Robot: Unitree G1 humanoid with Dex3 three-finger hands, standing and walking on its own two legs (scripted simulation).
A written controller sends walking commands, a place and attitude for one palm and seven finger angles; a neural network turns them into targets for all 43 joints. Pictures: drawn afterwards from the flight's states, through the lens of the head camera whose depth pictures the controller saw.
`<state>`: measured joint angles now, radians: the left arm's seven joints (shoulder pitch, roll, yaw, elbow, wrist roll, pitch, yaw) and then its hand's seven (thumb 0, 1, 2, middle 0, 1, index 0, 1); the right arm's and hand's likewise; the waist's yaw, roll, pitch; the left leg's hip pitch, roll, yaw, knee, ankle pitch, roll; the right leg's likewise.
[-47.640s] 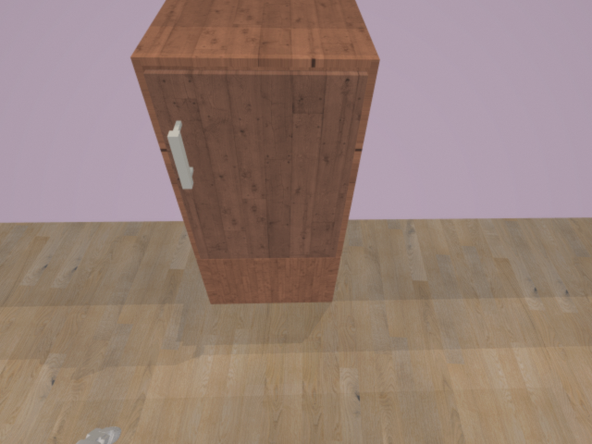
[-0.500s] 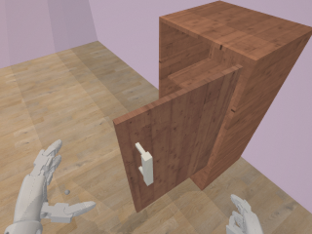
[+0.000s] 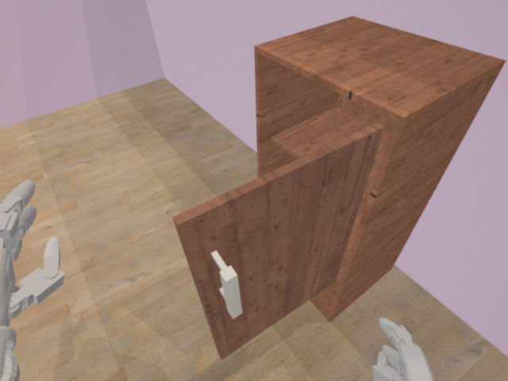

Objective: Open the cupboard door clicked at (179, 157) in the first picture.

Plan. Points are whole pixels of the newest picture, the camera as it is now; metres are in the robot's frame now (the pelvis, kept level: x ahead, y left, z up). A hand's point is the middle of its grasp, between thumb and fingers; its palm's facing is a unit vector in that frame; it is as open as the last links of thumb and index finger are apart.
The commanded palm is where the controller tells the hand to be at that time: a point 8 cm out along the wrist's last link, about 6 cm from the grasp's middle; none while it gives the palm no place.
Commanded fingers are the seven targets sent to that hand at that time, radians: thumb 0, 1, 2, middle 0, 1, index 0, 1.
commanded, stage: draw the hand back to the body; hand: left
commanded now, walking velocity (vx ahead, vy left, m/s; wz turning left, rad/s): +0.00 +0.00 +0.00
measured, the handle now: (226, 285) +0.28 +0.09 -0.02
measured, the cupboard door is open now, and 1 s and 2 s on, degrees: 87 87 87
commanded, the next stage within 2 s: step back with the hand held close in 0.30 s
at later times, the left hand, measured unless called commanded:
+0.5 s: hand (63, 286) +0.17 +0.24 +0.16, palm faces +0.44 -0.79 -0.43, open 7.5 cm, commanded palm +0.12 +0.28 +0.18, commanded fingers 0.00 0.90 0.90 -0.20 -0.30 -0.20 -0.30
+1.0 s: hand (7, 330) +0.12 +0.28 +0.16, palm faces +0.37 -0.77 -0.52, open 7.4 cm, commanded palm +0.06 +0.31 +0.18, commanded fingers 0.00 0.90 0.90 -0.20 -0.30 -0.20 -0.30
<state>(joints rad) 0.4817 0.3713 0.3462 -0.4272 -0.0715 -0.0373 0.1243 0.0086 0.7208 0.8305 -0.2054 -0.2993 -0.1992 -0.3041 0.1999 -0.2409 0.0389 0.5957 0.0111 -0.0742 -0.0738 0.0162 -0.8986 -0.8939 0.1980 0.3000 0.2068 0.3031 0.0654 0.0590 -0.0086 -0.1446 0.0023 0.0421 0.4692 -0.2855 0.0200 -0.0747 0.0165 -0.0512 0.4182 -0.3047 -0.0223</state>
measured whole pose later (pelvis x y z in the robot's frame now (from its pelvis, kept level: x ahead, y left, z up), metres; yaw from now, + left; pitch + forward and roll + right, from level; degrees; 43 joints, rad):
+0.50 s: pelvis -0.02 -0.02 +0.00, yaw +0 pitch -3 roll -1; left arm 0.46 0.36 0.35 -0.37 -0.07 -0.10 0.10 0.02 0.88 0.90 -0.21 -0.30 -0.21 -0.30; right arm 0.18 -0.24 0.02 0.62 0.01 -0.06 -0.08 0.02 -0.90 -0.89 0.20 0.30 0.21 0.30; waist 0.05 0.08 0.02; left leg -0.15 0.04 0.03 0.45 -0.24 0.00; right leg -0.06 0.06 -0.06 0.37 -0.25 -0.05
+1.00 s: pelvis -0.09 +0.02 -0.01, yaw -2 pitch -1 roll -1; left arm 0.57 0.44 0.42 -0.50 -0.04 -0.17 0.14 0.01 0.88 0.90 -0.21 -0.30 -0.21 -0.30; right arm 0.19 -0.23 0.00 0.54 0.02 0.00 -0.09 0.02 -0.90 -0.89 0.20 0.30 0.21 0.30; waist -0.01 0.02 0.03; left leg -0.34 0.00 0.08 0.52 -0.17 0.05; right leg -0.29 0.01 -0.02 0.50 -0.20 0.00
